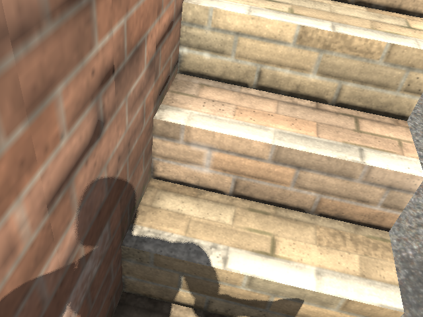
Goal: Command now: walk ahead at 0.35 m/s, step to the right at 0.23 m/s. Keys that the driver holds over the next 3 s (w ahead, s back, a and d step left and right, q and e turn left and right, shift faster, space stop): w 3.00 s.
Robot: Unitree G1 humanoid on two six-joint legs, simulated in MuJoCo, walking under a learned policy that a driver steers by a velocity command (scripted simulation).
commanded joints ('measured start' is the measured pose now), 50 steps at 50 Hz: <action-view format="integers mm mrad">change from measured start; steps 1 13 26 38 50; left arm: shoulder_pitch -402 -427 -130 -95 261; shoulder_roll -20 -161 -63 92 -279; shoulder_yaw -21 -78 3 -29 -86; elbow -131 -610 -207 -278 -446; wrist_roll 37 -46 12 30 -83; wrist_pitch -48 -96 67 -32 16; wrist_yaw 35 22 47 53 -5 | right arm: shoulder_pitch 503 651 74 101 -152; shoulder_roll -78 -215 195 -55 61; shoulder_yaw -27 -25 89 54 204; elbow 150 376 -43 -12 88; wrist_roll -11 -36 -49 50 -44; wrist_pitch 27 -96 -52 35 -90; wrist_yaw -24 2 13 -27 96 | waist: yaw -252 -101 -47 40 443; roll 20 244 -48 -3 265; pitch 144 -57 93 29 -41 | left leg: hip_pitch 533 1523 -116 118 621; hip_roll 76 591 -60 57 255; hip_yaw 22 -387 -125 46 202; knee -376 -1432 93 -149 -1898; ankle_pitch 250 1986 -43 189 929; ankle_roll -33 236 114 -53 121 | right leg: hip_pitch -548 -1373 -366 -390 -566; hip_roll -62 101 -12 -95 206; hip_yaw -92 402 644 448 193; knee -221 1833 -301 -407 1882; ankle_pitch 31 -604 -667 -449 -324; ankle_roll -75 84 -93 -183 23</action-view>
